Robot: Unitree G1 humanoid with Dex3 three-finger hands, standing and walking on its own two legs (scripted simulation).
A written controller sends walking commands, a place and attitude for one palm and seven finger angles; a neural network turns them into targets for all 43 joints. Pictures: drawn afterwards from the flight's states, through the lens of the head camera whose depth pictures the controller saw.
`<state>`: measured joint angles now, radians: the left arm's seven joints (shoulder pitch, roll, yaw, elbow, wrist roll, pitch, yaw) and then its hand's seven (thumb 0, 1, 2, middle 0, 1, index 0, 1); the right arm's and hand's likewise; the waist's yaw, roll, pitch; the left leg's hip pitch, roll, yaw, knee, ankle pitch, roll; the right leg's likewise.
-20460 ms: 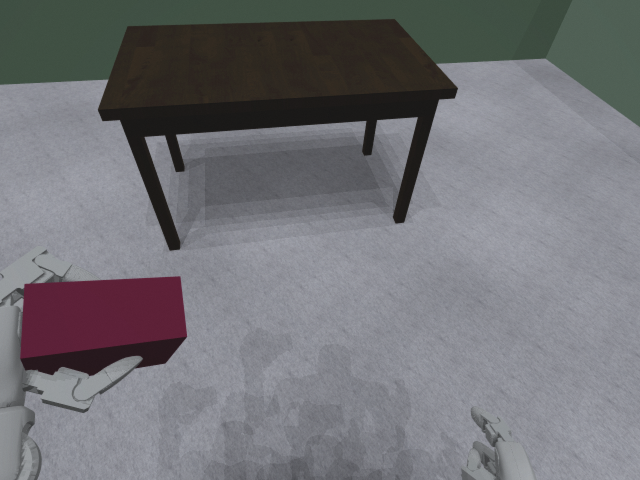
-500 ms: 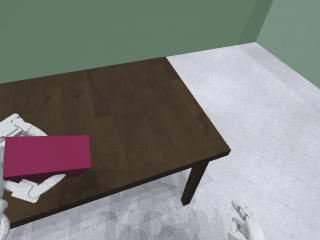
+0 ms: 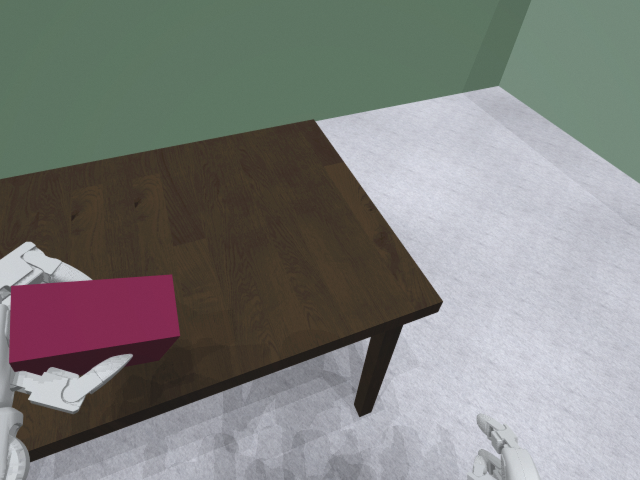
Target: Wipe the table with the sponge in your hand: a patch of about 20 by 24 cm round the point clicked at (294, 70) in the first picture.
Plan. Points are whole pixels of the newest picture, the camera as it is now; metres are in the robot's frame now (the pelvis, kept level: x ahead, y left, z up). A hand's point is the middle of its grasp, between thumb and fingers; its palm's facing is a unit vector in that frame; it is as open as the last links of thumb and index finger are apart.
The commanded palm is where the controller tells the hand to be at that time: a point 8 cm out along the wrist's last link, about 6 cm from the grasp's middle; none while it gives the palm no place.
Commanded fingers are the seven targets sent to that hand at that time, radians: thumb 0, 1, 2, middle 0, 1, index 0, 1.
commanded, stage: shuffle to correct the standing spot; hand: left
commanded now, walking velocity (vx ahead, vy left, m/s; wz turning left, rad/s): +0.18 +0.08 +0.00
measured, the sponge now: (121, 326) +0.23 +0.21 +0.14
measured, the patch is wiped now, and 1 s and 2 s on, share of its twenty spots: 0.00 0.00 0.00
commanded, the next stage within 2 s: come to a stop and stand still in 0.22 s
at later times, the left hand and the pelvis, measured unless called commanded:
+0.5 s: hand (94, 304) +0.24 +0.23 +0.16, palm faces +0.37 -0.83 -0.42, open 9.7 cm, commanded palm +0.18 +0.27 +0.18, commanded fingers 0.00 0.10 1.30 -1.20 -1.60 -1.20 -1.60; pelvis +0.03 -0.01 +0.00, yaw +0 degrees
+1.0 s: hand (74, 327) +0.22 +0.26 +0.14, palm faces +0.28 -0.85 -0.44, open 9.7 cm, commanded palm +0.16 +0.29 +0.18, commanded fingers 0.00 0.10 1.30 -1.20 -1.60 -1.20 -1.60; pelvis +0.00 +0.01 +0.00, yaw +0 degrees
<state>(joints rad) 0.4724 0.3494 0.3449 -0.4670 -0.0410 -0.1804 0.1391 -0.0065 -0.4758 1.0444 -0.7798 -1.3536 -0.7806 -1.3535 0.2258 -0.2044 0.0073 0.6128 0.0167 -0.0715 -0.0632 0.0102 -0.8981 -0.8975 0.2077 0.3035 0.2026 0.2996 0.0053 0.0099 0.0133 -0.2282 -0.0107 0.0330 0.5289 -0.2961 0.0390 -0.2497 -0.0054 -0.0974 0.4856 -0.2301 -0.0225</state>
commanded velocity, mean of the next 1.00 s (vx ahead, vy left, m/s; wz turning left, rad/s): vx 0.04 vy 0.03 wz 0.00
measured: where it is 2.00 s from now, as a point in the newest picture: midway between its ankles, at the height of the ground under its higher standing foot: outside the picture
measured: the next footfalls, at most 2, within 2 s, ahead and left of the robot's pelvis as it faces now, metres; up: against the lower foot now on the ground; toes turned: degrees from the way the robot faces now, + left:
none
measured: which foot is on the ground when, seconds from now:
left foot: down 0.00-1.00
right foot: down 0.00-1.00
